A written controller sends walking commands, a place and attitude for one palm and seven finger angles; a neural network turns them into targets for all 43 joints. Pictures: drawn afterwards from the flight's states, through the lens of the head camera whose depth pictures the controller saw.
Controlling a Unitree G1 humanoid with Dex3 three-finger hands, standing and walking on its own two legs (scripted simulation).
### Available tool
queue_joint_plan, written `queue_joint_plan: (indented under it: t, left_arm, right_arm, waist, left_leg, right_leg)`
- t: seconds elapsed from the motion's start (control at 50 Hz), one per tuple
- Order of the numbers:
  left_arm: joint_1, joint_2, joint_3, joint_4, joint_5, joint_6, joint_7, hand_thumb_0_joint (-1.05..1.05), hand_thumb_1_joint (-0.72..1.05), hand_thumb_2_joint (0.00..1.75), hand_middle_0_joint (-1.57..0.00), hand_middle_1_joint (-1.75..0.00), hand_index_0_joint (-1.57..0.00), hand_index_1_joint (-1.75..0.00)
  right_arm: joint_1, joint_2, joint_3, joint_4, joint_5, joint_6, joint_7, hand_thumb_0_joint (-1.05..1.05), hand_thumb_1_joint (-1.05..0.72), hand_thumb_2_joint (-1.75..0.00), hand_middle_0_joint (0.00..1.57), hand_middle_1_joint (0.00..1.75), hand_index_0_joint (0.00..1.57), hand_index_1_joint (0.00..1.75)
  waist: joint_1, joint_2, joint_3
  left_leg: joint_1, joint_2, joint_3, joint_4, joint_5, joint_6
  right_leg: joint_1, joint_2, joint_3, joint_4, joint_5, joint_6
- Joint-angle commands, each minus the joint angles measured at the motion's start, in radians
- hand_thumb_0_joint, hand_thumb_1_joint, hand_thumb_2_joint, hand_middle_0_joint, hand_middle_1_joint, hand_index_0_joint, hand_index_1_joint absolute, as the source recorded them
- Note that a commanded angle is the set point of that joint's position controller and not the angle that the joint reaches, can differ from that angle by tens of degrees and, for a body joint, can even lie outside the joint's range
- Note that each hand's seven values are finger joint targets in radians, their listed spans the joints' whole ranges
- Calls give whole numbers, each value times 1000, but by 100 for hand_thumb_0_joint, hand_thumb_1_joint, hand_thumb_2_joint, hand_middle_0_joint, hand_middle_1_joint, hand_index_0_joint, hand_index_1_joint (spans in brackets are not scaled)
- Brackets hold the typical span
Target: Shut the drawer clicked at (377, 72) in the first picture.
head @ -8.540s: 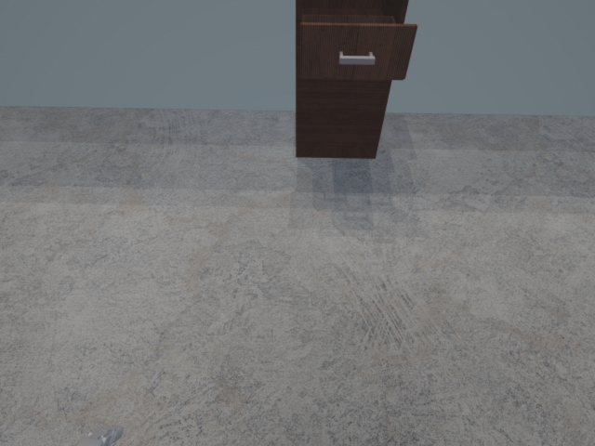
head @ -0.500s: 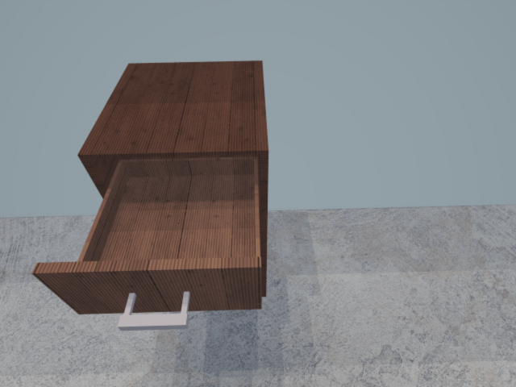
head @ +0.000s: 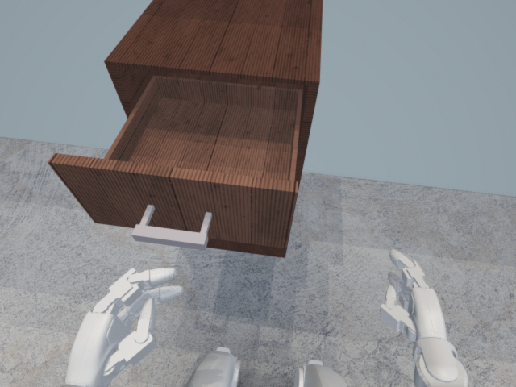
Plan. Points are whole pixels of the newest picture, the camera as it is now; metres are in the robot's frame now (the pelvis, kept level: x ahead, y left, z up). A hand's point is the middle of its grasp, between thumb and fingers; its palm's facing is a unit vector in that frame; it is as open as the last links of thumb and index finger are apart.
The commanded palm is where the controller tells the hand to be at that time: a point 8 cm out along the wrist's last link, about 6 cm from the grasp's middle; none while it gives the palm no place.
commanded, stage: raise the hand and make a fist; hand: left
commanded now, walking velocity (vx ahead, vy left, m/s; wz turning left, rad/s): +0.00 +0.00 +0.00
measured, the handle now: (174, 226) +0.35 +0.19 +0.02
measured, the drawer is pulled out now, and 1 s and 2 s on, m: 0.26 0.26 0.26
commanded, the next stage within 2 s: bring the fist close to the handle in 1.40 s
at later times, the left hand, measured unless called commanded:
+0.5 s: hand (134, 334) +0.17 +0.17 +0.08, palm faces -0.01 -1.00 -0.02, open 3.3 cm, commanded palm +0.12 +0.22 +0.09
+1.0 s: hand (127, 338) +0.16 +0.16 +0.11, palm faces -0.01 -1.00 -0.02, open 3.2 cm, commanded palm +0.11 +0.22 +0.12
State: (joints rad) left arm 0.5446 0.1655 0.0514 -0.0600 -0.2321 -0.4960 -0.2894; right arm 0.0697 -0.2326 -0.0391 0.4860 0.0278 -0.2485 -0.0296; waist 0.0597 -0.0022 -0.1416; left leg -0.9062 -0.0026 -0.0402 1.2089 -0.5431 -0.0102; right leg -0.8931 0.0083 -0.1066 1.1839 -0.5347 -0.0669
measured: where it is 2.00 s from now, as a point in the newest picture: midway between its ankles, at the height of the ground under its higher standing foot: outside the picture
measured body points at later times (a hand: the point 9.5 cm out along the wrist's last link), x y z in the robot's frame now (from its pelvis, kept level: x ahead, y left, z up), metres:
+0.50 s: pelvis +0.01 +0.02 +0.01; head +0.06 +0.02 +0.46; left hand +0.16 +0.22 +0.09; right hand +0.18 -0.23 -0.05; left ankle +0.03 +0.12 -0.64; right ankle +0.03 -0.08 -0.64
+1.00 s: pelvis +0.02 +0.03 +0.02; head +0.06 +0.03 +0.47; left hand +0.15 +0.22 +0.12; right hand +0.23 -0.18 -0.03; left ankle +0.03 +0.12 -0.64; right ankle +0.03 -0.08 -0.64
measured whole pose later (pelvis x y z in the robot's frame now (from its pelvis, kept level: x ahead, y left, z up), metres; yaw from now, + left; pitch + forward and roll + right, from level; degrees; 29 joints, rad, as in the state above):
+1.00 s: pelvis +0.02 +0.03 +0.02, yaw -1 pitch +12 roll -3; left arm 0.87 0.17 -0.06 -0.47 -0.16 -0.33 -0.12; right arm 0.24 -0.19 0.02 0.38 0.03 -0.13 -0.02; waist 0.03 0.05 -0.16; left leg -0.79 -0.01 -0.02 1.11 -0.54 0.04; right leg -0.76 0.00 -0.08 1.05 -0.50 -0.02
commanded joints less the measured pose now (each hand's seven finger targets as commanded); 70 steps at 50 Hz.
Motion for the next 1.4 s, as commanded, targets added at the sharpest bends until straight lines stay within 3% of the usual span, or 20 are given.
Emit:
queue_joint_plan:
  t: [0.0, 0.04, 0.12, 0.22, 0.24, 0.3, 0.34, 0.42, 0.48, 0.54, 0.58, 0.68, 0.74, 0.8, 0.96, 1.02, 1.18, 1.24, 1.26, 1.38]
  left_arm:
    - [23, 112, 107, -342, -37, 29, 32, 0, 90, 90, -72, -86, -72, -86]
    - [29, 110, 99, -341, -26, 33, 46, 0, 90, 90, -76, -91, -76, -91]
    - [78, 76, 54, -295, -26, 34, 32, 0, 90, 90, -84, -99, -84, -99]
    - [160, 89, 63, -337, -25, 42, 54, 0, 90, 90, -94, -110, -94, -110]
    - [183, 112, 93, -329, -20, 45, 71, 0, 90, 90, -96, -112, -96, -112]
    - [194, 96, 72, -397, -18, 22, 99, 0, 90, 90, -102, -119, -102, -119]
    - [222, 94, 66, -407, -9, 12, 122, 0, 90, 90, -106, -123, -106, -123]
    - [259, 68, 5, -450, 8, 0, 133, 0, 90, 90, -114, -132, -114, -132]
    - [295, 58, -19, -467, 22, 9, 140, 0, 90, 90, -120, -138, -120, -138]
    - [324, 85, 10, -471, 31, 28, 154, 0, 90, 90, -126, -145, -126, -145]
    - [314, 61, -27, -516, 33, 31, 155, 0, 90, 90, -130, -149, -130, -149]
    - [346, 58, -42, -541, 40, 49, 157, 0, 90, 90, -140, -160, -140, -160]
    - [361, 58, -59, -559, 47, 66, 151, 0, 90, 90, -140, -160, -140, -160]
    - [361, 51, -81, -600, 52, 80, 152, 0, 90, 90, -140, -160, -140, -160]
    - [423, 51, -72, -633, 56, 106, 173, 0, 90, 90, -140, -160, -140, -160]
    - [402, 52, -78, -630, 54, 103, 171, 0, 90, 90, -140, -160, -140, -160]
    - [476, 51, -66, -631, 53, 81, 172, 0, 90, 90, -140, -160, -140, -160]
    - [458, 82, -26, -610, 49, 74, 174, 0, 90, 90, -140, -160, -140, -160]
    - [458, 67, -33, -601, 46, 68, 172, 0, 90, 90, -140, -160, -140, -160]
    - [429, 59, -46, -609, 27, 47, 145, 0, 90, 90, -140, -160, -140, -160]
  right_arm:
    - [60, -82, -31, -148, 9, -11, -27, 0, -90, -90, 20, 30, 20, 30]
    - [50, -77, -22, -136, 2, -11, -29, 0, -90, -90, 20, 30, 20, 30]
    - [43, -79, -13, -133, 1, -24, -23, 0, -90, -90, 20, 30, 20, 30]
    - [44, -78, -14, -150, 5, -31, -20, 0, -90, -90, 20, 30, 20, 30]
    - [31, -78, -17, -147, 5, -26, -22, 0, -90, -90, 20, 30, 20, 30]
    - [49, -78, -19, -157, 6, -23, -20, 0, -90, -90, 20, 30, 20, 30]
    - [47, -80, -22, -160, 6, -20, -20, 0, -90, -90, 20, 30, 20, 30]
    - [66, -88, -23, -180, 6, -16, -12, 0, -90, -90, 20, 30, 20, 30]
    - [74, -88, -25, -197, 6, -3, -11, 0, -90, -90, 20, 30, 20, 30]
    - [73, -87, -25, -211, 7, 19, -10, 0, -90, -90, 20, 30, 20, 30]
    - [77, -86, -19, -230, 6, 25, -7, 0, -90, -90, 20, 30, 20, 30]
    - [90, -84, -13, -246, 6, 42, -2, 0, -90, -90, 20, 30, 20, 30]
    - [84, -83, -10, -258, 7, 45, 0, 0, -90, -90, 20, 30, 20, 30]
    - [95, -82, -5, -270, 9, 48, 5, 0, -90, -90, 20, 30, 20, 30]
    - [93, -71, -2, -286, 13, 58, 5, 0, -90, -90, 20, 30, 20, 30]
    - [99, -76, -2, -281, 13, 53, 5, 0, -90, -90, 20, 30, 20, 30]
    - [96, -67, -13, -277, 15, 46, 8, 0, -90, -90, 20, 30, 20, 30]
    - [89, -69, -16, -267, 15, 50, 2, 0, -90, -90, 20, 30, 20, 30]
    - [90, -68, -17, -265, 15, 51, 0, 0, -90, -90, 20, 30, 20, 30]
    - [93, -74, -13, -262, 17, 36, -2, 0, -90, -90, 20, 30, 20, 30]
  waist:
    - [-53, 18, -217]
    - [-58, 36, -200]
    - [-69, -8, -159]
    - [-45, -19, -180]
    - [-36, -46, -176]
    - [-38, -5, -170]
    - [-40, -15, -158]
    - [-50, 25, -145]
    - [-53, 21, -144]
    - [-45, 10, -125]
    - [-51, 51, -124]
    - [-53, 42, -130]
    - [-57, 21, -121]
    - [-58, 52, -121]
    - [-45, 21, -102]
    - [-55, 7, -91]
    - [-35, 23, -127]
    - [-39, -8, -107]
    - [-45, -12, -92]
    - [-54, 17, -104]
  left_leg:
    - [104, -2, 12, -173, 252, 48]
    - [111, 3, 3, -172, 274, 47]
    - [94, 3, -10, -191, 221, 44]
    - [92, -3, -7, -218, 185, 43]
    - [84, -1, -9, -219, 186, 44]
    - [100, -3, -3, -233, 185, 42]
    - [107, -1, -4, -237, 178, 45]
    - [132, -1, -4, -252, 185, 45]
    - [148, 0, -2, -257, 205, 46]
    - [146, 3, -5, -270, 203, 44]
    - [167, 3, -6, -275, 205, 43]
    - [192, 8, -12, -280, 241, 41]
    - [196, 11, -18, -282, 262, 45]
    - [212, 11, -21, -290, 261, 41]
    - [205, 9, -19, -308, 242, 40]
    - [198, 8, -21, -304, 224, 41]
    - [207, 5, -7, -290, 299, 40]
    - [178, 2, -4, -282, 270, 42]
    - [178, 1, -1, -280, 259, 43]
    - [185, -2, -1, -273, 244, 46]
  right_leg:
    - [257, -9, 149, -276, 225, 48]
    - [239, -6, 130, -265, 256, 46]
    - [204, -6, 107, -276, 169, 51]
    - [229, -14, 107, -291, 80, 46]
    - [235, -12, 106, -293, 75, 46]
    - [222, -13, 90, -284, 75, 42]
    - [210, -9, 85, -287, 67, 41]
    - [191, -5, 61, -273, 96, 38]
    - [201, -3, 54, -269, 133, 38]
    - [206, 3, 46, -271, 134, 37]
    - [196, 4, 39, -267, 139, 36]
    - [209, 10, 31, -268, 181, 36]
    - [216, 10, 29, -271, 206, 39]
    - [212, 9, 23, -268, 197, 38]
    - [241, 9, 21, -284, 180, 37]
    - [229, 10, 22, -290, 167, 40]
    - [264, 5, 30, -277, 243, 38]
    - [267, 4, 42, -289, 227, 39]
    - [257, 5, 44, -294, 221, 41]
    - [248, 3, 50, -300, 203, 41]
